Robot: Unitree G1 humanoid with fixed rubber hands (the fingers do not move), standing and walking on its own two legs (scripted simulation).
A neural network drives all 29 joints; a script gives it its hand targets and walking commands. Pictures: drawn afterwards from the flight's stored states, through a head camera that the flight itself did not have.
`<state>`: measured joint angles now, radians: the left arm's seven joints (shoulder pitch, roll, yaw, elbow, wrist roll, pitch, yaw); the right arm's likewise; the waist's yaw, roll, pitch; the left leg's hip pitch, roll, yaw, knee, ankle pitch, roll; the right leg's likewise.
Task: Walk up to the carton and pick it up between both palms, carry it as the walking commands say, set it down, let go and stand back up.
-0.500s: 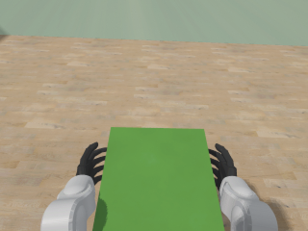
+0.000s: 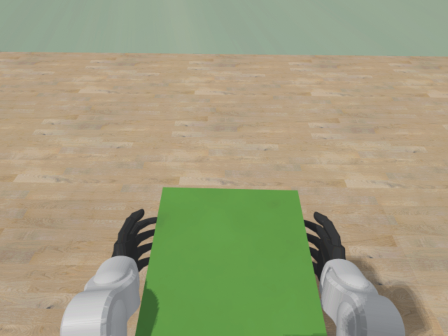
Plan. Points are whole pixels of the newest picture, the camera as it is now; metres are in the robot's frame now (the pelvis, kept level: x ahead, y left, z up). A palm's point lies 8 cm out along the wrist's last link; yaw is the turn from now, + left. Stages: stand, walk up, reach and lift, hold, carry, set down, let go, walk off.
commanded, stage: carry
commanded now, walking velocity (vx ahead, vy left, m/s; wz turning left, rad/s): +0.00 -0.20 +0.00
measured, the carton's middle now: (227, 280) +0.23 -0.01 +0.01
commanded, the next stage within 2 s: none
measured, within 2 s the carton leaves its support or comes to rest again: neither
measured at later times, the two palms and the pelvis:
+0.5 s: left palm (243, 291) +0.19 -0.03 +0.09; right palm out of the picture +0.18 -0.33 +0.08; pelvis -0.05 -0.17 +0.00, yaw +0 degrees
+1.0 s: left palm (370, 323) +0.14 -0.18 +0.09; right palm out of the picture +0.14 -0.48 +0.09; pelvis -0.09 -0.33 -0.01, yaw +0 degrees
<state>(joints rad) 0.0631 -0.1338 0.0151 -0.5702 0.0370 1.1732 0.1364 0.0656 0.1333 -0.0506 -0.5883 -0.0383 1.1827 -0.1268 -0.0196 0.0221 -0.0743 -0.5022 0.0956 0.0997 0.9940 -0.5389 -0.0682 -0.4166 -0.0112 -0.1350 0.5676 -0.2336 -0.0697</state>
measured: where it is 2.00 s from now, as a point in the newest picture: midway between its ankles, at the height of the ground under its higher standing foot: outside the picture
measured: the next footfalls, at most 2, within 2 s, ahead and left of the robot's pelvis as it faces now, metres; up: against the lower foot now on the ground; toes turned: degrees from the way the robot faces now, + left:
left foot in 0.12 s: +0.01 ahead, +0.07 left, +0.00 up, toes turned +10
right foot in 0.40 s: +0.02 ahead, -0.27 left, +0.00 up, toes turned -7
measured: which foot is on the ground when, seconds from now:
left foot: up 0.00-0.10, down 0.12-0.40, up 0.42-0.68, down 0.70-1.00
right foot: down 0.00-0.12, up 0.14-0.38, down 0.40-0.72, up 0.74-0.96, down 0.98-1.00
